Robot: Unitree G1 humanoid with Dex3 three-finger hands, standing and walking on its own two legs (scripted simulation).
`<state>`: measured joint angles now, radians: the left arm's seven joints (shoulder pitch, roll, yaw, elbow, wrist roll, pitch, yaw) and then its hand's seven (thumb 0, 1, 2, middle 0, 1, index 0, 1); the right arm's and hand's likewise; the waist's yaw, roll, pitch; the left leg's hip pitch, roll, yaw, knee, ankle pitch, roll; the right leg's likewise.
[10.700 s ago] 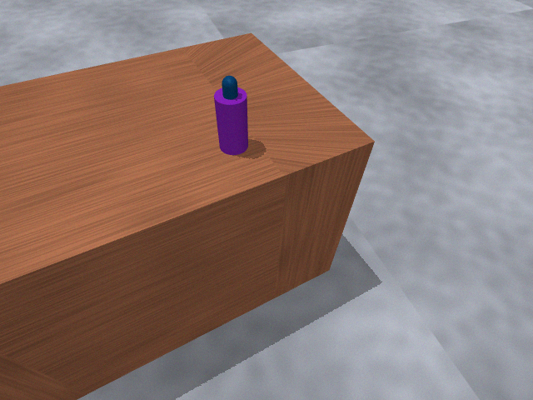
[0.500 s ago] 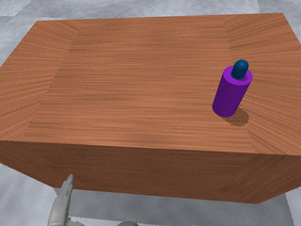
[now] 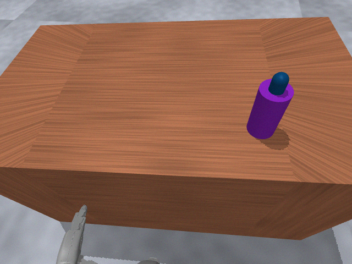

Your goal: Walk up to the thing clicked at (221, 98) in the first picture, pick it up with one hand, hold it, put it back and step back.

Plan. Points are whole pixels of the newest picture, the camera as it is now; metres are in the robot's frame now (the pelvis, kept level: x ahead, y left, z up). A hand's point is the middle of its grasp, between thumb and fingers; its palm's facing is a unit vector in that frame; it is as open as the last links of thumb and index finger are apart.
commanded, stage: approach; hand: right
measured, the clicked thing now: (269, 105) +0.49 -0.17 +0.06
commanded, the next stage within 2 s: close in in 0.26 s
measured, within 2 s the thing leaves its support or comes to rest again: neither
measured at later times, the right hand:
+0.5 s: hand (302, 123) +0.46 -0.25 +0.03, palm faces +0.05 +1.00 +0.06, open 17.5 cm
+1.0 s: hand (281, 120) +0.46 -0.20 +0.03, palm faces +0.10 +0.99 +0.02, open 17.6 cm
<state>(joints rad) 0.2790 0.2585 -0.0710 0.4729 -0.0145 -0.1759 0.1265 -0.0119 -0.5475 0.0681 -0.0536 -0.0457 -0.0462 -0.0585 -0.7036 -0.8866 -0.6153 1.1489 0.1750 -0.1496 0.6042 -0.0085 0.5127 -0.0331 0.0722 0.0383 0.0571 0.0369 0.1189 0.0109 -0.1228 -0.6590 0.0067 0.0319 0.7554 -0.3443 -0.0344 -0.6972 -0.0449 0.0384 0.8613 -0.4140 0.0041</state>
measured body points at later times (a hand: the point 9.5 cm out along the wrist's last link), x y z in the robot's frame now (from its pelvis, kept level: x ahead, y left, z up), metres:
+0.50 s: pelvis -0.02 +0.00 -0.03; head +0.09 -0.04 +0.40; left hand +0.13 +0.27 -0.05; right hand +0.45 -0.30 +0.03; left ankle +0.01 +0.15 -0.70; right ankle +0.00 -0.12 -0.70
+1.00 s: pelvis -0.02 +0.00 -0.04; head +0.08 -0.03 +0.40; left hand +0.13 +0.27 -0.05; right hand +0.45 -0.25 +0.04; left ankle +0.01 +0.15 -0.70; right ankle +0.00 -0.12 -0.70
